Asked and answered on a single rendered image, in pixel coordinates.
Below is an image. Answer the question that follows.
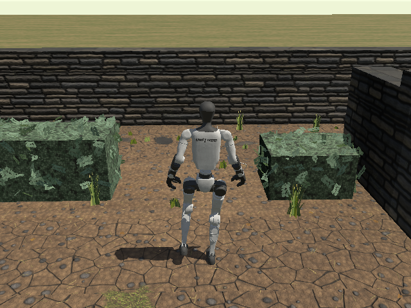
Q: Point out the right robot hand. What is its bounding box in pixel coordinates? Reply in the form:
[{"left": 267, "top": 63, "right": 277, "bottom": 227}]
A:
[{"left": 231, "top": 174, "right": 246, "bottom": 187}]

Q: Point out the robot left foot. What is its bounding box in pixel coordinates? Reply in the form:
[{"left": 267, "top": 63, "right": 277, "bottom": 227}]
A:
[{"left": 179, "top": 244, "right": 188, "bottom": 255}]

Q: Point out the left robot upper arm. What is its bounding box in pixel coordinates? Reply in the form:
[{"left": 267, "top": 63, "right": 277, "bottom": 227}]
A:
[{"left": 174, "top": 129, "right": 193, "bottom": 164}]

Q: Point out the robot right forearm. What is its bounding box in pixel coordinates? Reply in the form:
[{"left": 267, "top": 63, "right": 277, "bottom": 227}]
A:
[{"left": 232, "top": 155, "right": 244, "bottom": 177}]

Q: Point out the right robot upper arm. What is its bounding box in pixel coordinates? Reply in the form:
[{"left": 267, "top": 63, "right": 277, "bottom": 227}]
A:
[{"left": 220, "top": 130, "right": 238, "bottom": 165}]

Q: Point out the left robot hand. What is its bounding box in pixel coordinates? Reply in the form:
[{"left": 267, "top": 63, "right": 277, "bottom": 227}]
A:
[{"left": 166, "top": 176, "right": 181, "bottom": 189}]

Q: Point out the robot left thigh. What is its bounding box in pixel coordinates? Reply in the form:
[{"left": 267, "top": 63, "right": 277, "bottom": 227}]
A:
[{"left": 183, "top": 177, "right": 197, "bottom": 214}]

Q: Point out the robot left forearm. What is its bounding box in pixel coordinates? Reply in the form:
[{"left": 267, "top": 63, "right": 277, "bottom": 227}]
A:
[{"left": 168, "top": 154, "right": 180, "bottom": 178}]

